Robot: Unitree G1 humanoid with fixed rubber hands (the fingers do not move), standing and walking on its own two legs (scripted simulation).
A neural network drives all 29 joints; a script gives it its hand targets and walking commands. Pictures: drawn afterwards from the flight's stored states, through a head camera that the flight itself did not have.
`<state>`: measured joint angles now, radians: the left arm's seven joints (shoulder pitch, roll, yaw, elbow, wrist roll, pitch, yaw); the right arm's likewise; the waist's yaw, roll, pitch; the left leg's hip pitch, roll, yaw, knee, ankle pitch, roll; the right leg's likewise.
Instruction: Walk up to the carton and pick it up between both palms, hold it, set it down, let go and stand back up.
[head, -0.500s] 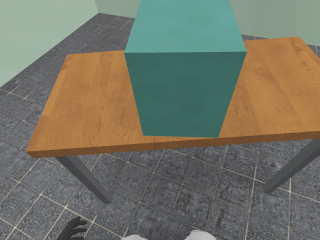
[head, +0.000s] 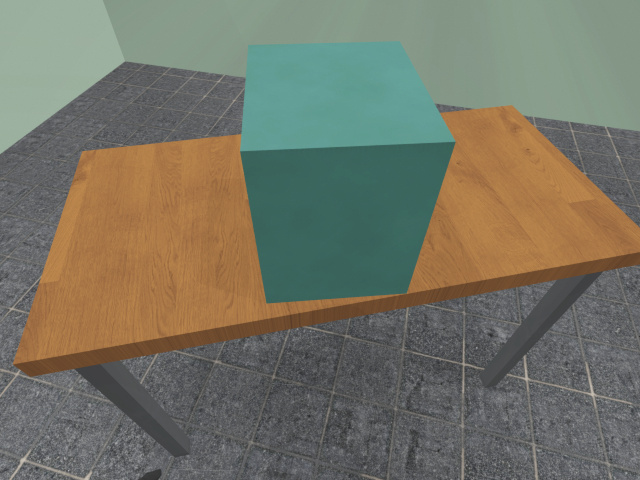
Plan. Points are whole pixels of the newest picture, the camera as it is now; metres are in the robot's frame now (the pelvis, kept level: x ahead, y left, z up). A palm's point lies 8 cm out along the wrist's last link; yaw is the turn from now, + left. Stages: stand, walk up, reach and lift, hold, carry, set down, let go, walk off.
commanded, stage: walk up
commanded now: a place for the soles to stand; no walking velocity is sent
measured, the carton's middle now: (331, 175) +0.52 +0.01 +0.09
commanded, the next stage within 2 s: none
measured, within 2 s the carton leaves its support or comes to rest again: neither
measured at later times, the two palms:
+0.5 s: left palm out of the picture +0.13 +0.23 -0.12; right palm out of the picture +0.06 -0.28 -0.12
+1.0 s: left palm (168, 471) +0.16 +0.21 -0.11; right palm out of the picture +0.04 -0.28 -0.11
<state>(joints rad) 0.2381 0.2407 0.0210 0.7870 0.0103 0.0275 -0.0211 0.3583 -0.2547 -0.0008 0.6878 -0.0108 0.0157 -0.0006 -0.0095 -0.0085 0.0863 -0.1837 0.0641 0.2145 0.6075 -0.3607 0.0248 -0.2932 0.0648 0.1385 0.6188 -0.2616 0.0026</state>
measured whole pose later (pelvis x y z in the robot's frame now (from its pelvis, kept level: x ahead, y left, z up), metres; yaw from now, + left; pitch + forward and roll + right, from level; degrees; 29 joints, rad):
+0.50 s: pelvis +0.02 -0.02 -0.01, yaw -3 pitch -2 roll +1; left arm 0.24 0.24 0.01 0.77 0.01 0.03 -0.01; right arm 0.35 -0.28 -0.01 0.71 -0.02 0.03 -0.01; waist -0.02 0.00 0.08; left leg -0.18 0.10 0.26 0.65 -0.42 -0.01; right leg -0.33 0.11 0.17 0.71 -0.33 -0.03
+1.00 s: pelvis +0.03 -0.02 +0.00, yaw -5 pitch -2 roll +0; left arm 0.18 0.24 0.02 0.78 0.01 0.04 -0.01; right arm 0.37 -0.25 -0.02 0.73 -0.01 0.01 -0.01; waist -0.03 -0.01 0.08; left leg -0.17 0.03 0.10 0.61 -0.41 0.01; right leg -0.30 0.14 0.17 0.63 -0.28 -0.04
